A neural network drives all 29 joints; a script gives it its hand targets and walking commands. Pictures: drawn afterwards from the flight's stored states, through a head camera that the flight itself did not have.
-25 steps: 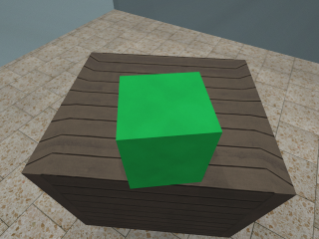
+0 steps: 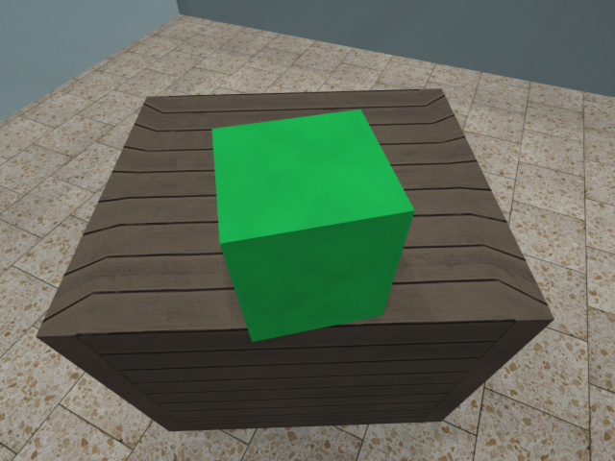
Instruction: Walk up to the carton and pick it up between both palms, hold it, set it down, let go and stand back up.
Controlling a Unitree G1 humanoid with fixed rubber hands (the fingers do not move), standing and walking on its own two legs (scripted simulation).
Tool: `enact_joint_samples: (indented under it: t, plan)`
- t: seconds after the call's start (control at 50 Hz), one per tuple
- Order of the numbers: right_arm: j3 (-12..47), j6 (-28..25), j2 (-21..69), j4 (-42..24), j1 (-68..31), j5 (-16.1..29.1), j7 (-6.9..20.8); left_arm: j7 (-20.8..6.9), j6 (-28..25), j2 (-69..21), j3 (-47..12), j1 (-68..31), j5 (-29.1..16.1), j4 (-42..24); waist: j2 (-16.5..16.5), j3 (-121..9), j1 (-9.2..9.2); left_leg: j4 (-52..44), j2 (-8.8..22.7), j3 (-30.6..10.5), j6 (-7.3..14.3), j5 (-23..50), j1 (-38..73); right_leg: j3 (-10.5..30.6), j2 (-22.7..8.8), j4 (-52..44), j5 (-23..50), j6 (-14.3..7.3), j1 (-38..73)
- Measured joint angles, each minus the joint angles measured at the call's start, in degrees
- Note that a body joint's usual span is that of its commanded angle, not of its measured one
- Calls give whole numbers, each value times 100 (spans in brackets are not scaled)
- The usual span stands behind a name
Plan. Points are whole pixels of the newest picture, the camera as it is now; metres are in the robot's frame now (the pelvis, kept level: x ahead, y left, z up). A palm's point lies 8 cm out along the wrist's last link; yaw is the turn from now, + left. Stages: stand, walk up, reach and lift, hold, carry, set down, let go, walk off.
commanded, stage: walk up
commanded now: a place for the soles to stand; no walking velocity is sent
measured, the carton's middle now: (304, 229) +0.41 +0.02 +0.05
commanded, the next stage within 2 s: reach and lift in 1.38 s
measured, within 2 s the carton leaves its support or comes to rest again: neither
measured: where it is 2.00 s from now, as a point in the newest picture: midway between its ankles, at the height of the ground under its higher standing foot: outside the picture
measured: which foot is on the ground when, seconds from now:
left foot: down 0.00-1.00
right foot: down 0.00-1.00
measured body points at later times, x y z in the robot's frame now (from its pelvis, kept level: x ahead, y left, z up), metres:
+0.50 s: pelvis -0.02 +0.01 -0.01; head -0.01 +0.00 +0.44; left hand +0.06 +0.27 -0.13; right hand +0.02 -0.26 -0.15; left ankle +0.00 +0.11 -0.73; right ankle +0.03 -0.13 -0.73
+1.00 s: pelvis -0.02 +0.02 -0.01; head +0.01 +0.00 +0.44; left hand +0.10 +0.26 -0.13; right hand +0.04 -0.25 -0.15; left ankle +0.00 +0.11 -0.73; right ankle +0.02 -0.13 -0.73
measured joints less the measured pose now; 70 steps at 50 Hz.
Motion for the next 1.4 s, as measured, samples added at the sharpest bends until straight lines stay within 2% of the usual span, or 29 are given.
enact_joint_samples:
  t: [0.34,0.52,0.64,0.72,0.78,0.84,0.9,1.0,1.1,1.24,1.4]
  plan:
    - [26,67,-239,-455,467,-13,125,-90,33,143,43,271,-10,-350,-68,47,-94,228,-12,440,129,-61,-93,445,38,366,21,121,-309]
    - [31,141,-356,-648,446,-47,156,-105,41,182,26,245,-12,-596,28,36,-134,445,76,491,106,-159,-191,494,122,481,-5,122,-388]
    - [19,30,-346,-832,507,-48,179,-141,72,219,11,176,-43,-713,1,12,-136,395,26,591,171,-146,-230,598,93,504,4,143,-489]
    - [49,51,-324,-870,512,-60,172,-126,47,309,72,216,-34,-865,-75,74,-120,619,45,670,186,-300,-223,467,25,861,-208,0,-586]
    - [41,114,-334,-851,488,-67,185,-114,41,315,81,260,-14,-895,-12,118,-145,849,149,633,126,-458,-210,405,87,951,-266,131,-516]
    - [25,197,-362,-887,454,-51,222,-130,60,261,29,261,-15,-951,53,116,-172,899,178,580,63,-482,-239,354,108,941,-284,83,-504]
    - [21,197,-409,-946,411,-43,234,-132,80,192,-52,196,-27,-980,105,118,-151,796,92,484,107,-418,-262,365,88,826,-214,91,-509]
    - [60,33,-361,-1031,400,-21,214,-162,119,172,-78,63,-53,-979,51,87,-127,535,43,566,156,-273,-226,454,54,594,-54,152,-508]
    - [115,46,-267,-1051,431,-15,215,-167,99,246,4,-2,-28,-1024,-71,106,-134,640,84,595,166,-342,-210,476,99,714,-112,124,-516]
    - [85,146,-302,-1043,453,-19,243,-193,90,227,0,44,-37,-1014,-30,115,-136,703,163,591,84,-393,-186,466,171,729,-130,97,-483]
    - [50,88,-377,-1134,484,-1,257,-177,115,214,-29,17,-27,-994,-15,68,-157,600,143,642,105,-313,-238,520,160,642,-46,117,-556]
